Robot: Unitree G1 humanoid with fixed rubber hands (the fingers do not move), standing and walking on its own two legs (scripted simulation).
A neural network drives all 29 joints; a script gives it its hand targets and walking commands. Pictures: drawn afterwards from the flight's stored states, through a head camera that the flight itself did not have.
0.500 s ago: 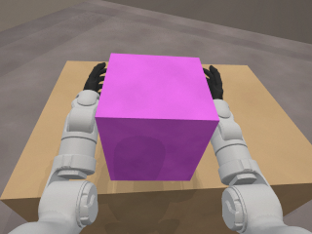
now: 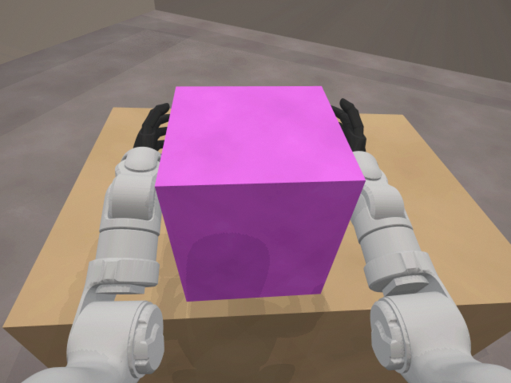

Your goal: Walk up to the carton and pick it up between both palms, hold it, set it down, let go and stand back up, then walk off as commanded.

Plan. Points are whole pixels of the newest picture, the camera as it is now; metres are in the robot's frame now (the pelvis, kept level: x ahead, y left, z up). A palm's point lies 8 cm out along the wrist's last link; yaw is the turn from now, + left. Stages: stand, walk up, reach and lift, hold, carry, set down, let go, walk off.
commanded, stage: reach and lift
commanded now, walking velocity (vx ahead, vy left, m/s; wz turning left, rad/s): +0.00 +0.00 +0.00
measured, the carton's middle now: (252, 196) +0.35 +0.00 +0.15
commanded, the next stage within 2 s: hold in 0.60 s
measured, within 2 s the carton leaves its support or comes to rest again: neither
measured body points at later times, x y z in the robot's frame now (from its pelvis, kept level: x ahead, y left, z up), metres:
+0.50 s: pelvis +0.00 +0.00 +0.00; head -0.04 +0.02 +0.45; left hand +0.40 +0.15 +0.20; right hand +0.41 -0.15 +0.22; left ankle +0.03 +0.12 -0.75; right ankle +0.02 -0.15 -0.75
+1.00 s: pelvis +0.00 +0.00 +0.00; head -0.05 +0.02 +0.45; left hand +0.39 +0.16 +0.21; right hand +0.40 -0.14 +0.24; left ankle +0.03 +0.12 -0.75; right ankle +0.02 -0.15 -0.75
